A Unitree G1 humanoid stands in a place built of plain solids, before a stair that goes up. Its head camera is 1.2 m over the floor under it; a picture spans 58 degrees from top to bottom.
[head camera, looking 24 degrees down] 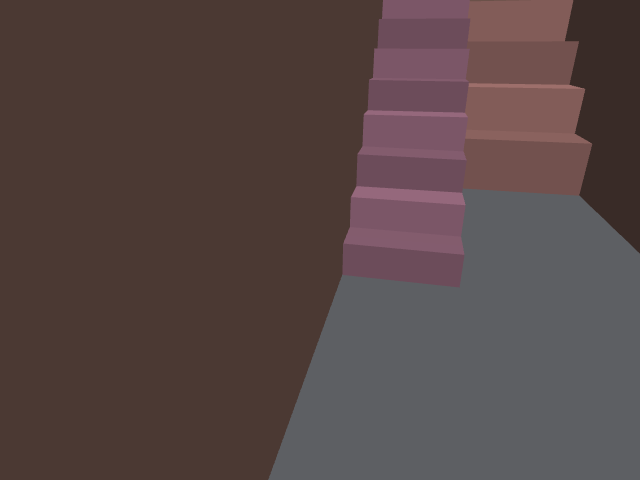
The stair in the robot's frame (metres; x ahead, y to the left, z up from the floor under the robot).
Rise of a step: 0.20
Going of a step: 0.24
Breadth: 0.65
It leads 12 degrees to the right of straight ahead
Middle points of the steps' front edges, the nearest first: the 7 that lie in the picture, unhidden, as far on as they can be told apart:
2.13 -0.45 0.20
2.37 -0.50 0.39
2.60 -0.55 0.59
2.84 -0.60 0.80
3.05 -0.65 1.00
3.30 -0.70 1.19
3.53 -0.75 1.39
